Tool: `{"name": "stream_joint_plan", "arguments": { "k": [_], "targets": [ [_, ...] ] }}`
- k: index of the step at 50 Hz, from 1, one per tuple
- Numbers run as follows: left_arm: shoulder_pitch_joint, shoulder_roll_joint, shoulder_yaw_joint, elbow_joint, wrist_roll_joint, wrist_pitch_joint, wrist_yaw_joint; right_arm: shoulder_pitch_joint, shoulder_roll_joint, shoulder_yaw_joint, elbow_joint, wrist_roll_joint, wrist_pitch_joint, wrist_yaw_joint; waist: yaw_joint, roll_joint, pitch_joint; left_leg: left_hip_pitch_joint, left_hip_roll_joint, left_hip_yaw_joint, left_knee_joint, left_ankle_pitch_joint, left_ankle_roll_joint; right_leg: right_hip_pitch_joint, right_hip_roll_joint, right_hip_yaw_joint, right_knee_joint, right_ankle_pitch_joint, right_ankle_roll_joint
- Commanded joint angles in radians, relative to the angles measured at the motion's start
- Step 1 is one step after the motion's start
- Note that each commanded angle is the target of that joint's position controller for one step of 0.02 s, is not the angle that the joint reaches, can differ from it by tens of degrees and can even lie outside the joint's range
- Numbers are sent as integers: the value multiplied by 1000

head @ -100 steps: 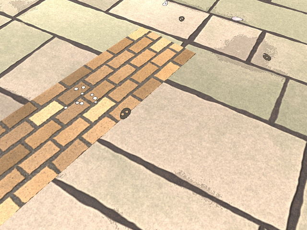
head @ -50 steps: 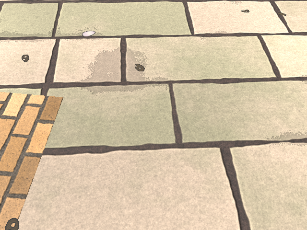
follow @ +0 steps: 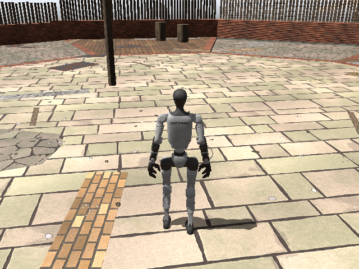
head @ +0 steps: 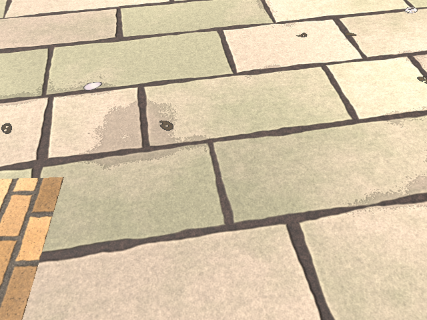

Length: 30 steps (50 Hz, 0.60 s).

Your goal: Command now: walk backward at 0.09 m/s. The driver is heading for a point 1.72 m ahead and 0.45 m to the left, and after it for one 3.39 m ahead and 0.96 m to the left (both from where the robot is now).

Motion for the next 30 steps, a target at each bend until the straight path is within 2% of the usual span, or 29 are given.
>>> {"name": "stream_joint_plan", "arguments": {
  "k": [1, 4, 7, 10, 11, 12, 13, 14, 15, 16, 17, 18, 19, 20, 21, 22, 24, 27, 30],
  "targets": [
    [46, 144, 37, -34, 0, 4, 11, 31, -132, -31, -31, 3, 3, -12, 4, -25, -34, 47, 75, -57, 75, 291, 53, -85, -139, 88, 31, 464, -52],
    [50, 154, 53, -59, 6, 27, 17, 20, -125, -39, -55, 2, 23, -19, 13, -46, -51, 6, 50, -36, 166, 279, 61, -132, -163, 115, 82, 521, -88],
    [37, 178, 70, -93, 12, 49, 21, 15, -116, -46, -79, -3, 43, -20, 16, -79, -47, -12, 10, -8, 277, 192, 65, -217, -220, 170, 81, 557, -145],
    [-64, 197, 78, -143, 17, 57, 22, 34, -97, -55, -90, -17, 60, -14, -6, -162, -24, 0, -47, 27, 445, -225, 80, -336, -323, 245, 44, 639, -221],
    [-86, 199, 79, -150, 21, 59, 23, 29, -91, -56, -95, -15, 64, -13, -10, -160, 0, -27, -48, 24, 459, -323, 84, -332, -339, 251, 35, 661, -225],
    [-97, 204, 82, -150, 25, 60, 24, 32, -90, -56, -99, -12, 64, -14, -18, -150, 10, -40, -32, 12, 415, -323, 86, -300, -335, 251, 46, 662, -205],
    [-116, 205, 84, -147, 23, 65, 26, 60, -85, -54, -95, -12, 57, -17, -39, -138, 8, -33, -10, 5, 285, -243, 85, -254, -302, 233, 82, 621, -158],
    [-115, 201, 86, -141, 16, 72, 25, 79, -91, -54, -92, -15, 42, -20, -46, -106, 1, 3, 16, -24, 94, -60, 79, -218, -242, 198, 149, 503, -95],
    [-36, 162, 82, -137, 6, 78, 22, 53, -171, -69, -111, -25, 21, -22, 9, 85, -22, 35, 164, -238, -78, 245, 96, -228, -102, 91, 344, 235, -33],
    [11, 106, 75, -142, 2, 91, 27, 58, -248, -78, -130, -11, 16, -15, 6, 250, -94, 61, 390, -467, -106, 584, 244, -317, 84, -17, 555, -367, 3],
    [40, 123, 80, -116, 10, 98, 26, 85, -202, -58, -123, -14, 11, -12, 3, 158, -154, -24, 391, -497, -154, 324, 291, -222, 58, 120, 679, -375, -9],
    [37, 122, 82, -92, 8, 96, 16, -16, -145, -43, -141, -20, 10, -13, 45, 85, -81, -108, 303, -404, -198, -98, 250, -206, 25, 138, 674, -267, -18],
    [43, 102, 74, -76, 14, 86, 0, -102, -115, -32, -158, -22, 15, -11, 72, 99, -32, -153, 225, -334, -260, -394, 186, -195, -3, 102, 616, -198, -7],
    [55, 107, 72, -66, 30, 74, -14, -109, -119, -32, -152, -20, 16, -10, 76, 170, -20, -117, 185, -305, -307, -456, 149, -195, -11, 39, 572, -182, 14],
    [57, 124, 73, -58, 41, 64, -22, -69, -145, -42, -133, -14, 18, -9, 59, 196, -7, -55, 161, -284, -323, -441, 146, -216, -4, -21, 548, -194, 33],
    [35, 129, 72, -58, 40, 55, -25, -20, -152, -47, -113, -8, 19, -6, 35, 156, -5, 3, 164, -285, -329, -421, 151, -238, 0, -46, 526, -201, 44],
    [-13, 106, 65, -74, 30, 35, -27, 58, -161, -54, -78, 1, 14, -6, 6, 102, 2, 99, 192, -309, -329, -407, 171, -279, -7, -57, 461, -209, 51],
    [-11, 86, 60, -78, 23, 13, -28, 82, -164, -64, -61, -2, 8, -7, 1, 120, 1, 111, 203, -313, -335, -432, 188, -248, -8, -71, 361, -236, 33],
    [89, 66, 56, -46, 18, 3, -24, 28, -162, -72, -79, -1, 13, -5, 43, 134, 8, -29, 173, -264, -330, -437, 183, -62, 7, -102, 166, -253, -16]
  ]
}}
Velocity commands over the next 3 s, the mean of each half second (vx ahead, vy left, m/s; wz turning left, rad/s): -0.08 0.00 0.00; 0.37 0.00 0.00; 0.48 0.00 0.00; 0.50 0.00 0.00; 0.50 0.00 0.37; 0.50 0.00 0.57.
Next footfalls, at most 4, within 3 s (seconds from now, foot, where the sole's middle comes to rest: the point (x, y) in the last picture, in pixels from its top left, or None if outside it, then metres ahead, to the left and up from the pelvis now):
0.68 right None -0.09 -0.05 -0.78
1.12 left None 0.25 0.17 -0.78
1.66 right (223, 300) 0.57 0.00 -0.78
2.22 left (173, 223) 0.87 0.18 -0.78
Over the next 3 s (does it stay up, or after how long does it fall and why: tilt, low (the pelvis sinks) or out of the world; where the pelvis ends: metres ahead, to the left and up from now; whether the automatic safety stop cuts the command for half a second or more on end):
stays up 1.13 0.16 0.00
